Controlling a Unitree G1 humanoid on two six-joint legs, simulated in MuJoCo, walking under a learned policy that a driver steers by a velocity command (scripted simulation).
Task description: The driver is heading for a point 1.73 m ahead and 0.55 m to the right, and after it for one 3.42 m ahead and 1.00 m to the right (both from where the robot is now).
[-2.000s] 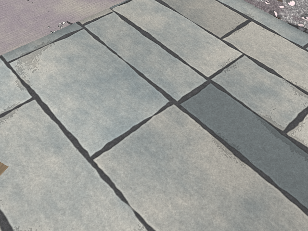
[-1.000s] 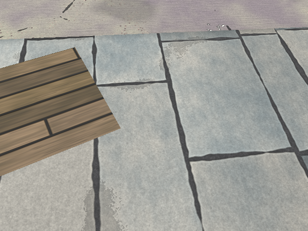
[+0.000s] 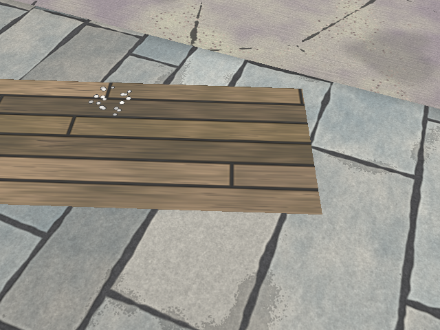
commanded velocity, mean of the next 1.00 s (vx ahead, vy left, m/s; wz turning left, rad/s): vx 0.41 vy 0.00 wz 0.04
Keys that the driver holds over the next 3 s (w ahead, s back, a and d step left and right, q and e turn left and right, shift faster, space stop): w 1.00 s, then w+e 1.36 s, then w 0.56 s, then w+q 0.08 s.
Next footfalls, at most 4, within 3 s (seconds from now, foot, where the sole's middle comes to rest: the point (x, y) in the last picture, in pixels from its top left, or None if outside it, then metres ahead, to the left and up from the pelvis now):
0.06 right None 0.03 -0.13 -0.77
0.46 left None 0.28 0.14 -0.77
0.98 right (250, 290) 0.62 -0.08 -0.77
1.48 left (188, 217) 0.89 0.13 -0.77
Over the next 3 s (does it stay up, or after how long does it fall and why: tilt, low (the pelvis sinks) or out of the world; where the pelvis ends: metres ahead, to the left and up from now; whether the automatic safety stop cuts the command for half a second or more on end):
stays up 1.36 -0.43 -0.01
